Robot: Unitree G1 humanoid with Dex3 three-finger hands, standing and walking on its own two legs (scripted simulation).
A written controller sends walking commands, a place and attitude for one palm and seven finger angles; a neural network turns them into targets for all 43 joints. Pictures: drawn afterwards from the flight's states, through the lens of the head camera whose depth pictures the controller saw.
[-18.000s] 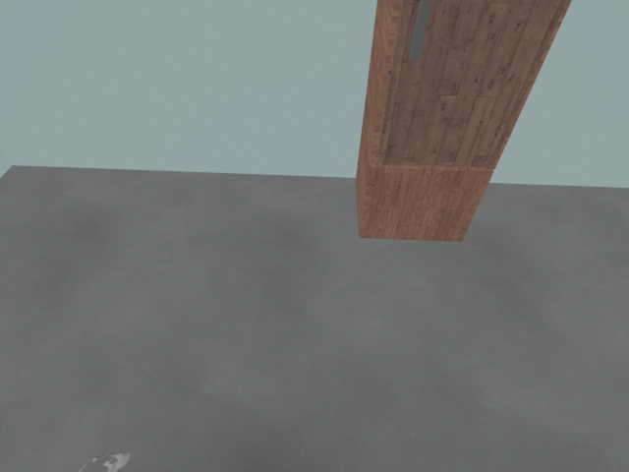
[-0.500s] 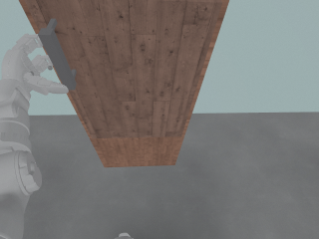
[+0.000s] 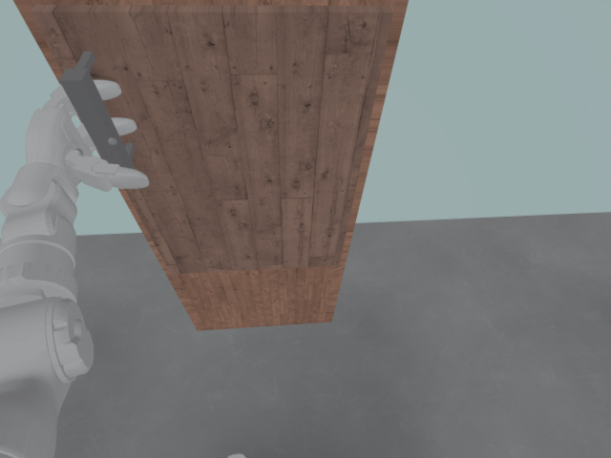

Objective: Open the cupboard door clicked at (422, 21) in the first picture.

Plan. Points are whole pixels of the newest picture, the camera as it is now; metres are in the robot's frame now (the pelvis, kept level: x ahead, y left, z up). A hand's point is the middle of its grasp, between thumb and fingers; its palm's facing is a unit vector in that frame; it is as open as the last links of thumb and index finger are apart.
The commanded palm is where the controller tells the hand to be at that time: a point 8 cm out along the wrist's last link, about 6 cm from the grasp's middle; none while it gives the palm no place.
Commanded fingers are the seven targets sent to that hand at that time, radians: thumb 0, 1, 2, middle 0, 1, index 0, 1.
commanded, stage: slide the fingers in behind the handle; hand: left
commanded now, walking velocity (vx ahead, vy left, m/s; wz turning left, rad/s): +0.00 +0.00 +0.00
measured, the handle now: (106, 120) +0.53 +0.24 +0.15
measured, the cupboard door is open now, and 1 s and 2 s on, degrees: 0 0 13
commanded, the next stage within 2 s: close the thumb around the handle in 0.42 s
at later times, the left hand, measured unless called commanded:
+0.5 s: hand (112, 141) +0.48 +0.22 +0.15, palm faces +0.03 -1.00 +0.01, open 14.0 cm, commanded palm +0.46 +0.27 +0.15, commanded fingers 0.00 -0.50 0.30 -0.30 -1.20 -0.30 -1.20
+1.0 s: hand (114, 142) +0.48 +0.22 +0.15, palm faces +0.03 -1.00 +0.01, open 7.9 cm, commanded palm +0.46 +0.26 +0.15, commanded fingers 0.00 0.90 0.90 -0.40 -1.35 -0.40 -1.35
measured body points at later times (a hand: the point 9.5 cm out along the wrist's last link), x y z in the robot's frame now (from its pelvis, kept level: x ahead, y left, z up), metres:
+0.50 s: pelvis +0.00 +0.01 +0.00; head +0.06 +0.02 +0.44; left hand +0.48 +0.27 +0.15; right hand +0.02 -0.26 -0.11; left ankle +0.03 +0.11 -0.71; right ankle -0.04 -0.10 -0.71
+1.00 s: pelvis +0.00 +0.01 +0.00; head +0.06 +0.02 +0.45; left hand +0.47 +0.27 +0.15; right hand +0.03 -0.26 -0.12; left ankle +0.03 +0.11 -0.71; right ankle -0.04 -0.10 -0.71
